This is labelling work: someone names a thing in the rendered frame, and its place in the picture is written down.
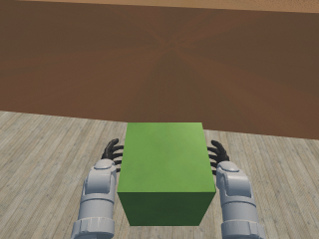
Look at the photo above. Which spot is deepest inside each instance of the robot right forearm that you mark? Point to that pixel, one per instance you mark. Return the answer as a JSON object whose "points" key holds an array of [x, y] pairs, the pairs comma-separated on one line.
{"points": [[239, 214]]}

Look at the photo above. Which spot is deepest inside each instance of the right robot hand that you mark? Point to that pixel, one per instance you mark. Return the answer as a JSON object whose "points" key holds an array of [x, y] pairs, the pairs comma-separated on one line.
{"points": [[220, 152]]}

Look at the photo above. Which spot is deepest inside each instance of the carton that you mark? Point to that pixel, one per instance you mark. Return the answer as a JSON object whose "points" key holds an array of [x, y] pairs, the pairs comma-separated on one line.
{"points": [[166, 177]]}

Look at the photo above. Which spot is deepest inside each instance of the robot left forearm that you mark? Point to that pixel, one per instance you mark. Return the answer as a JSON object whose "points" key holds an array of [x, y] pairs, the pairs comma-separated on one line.
{"points": [[95, 218]]}

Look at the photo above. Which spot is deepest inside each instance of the left robot hand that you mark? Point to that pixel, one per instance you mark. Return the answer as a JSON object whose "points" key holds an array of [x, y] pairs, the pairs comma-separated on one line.
{"points": [[109, 152]]}

